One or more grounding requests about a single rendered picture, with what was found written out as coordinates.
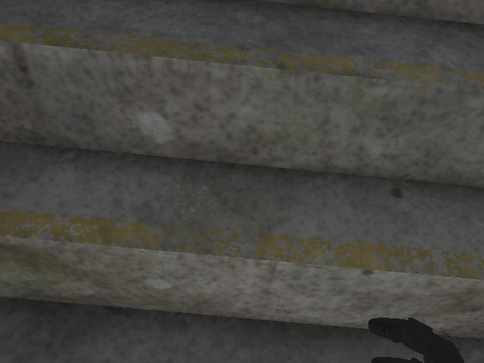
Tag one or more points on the robot right hand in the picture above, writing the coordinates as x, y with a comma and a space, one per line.
416, 336

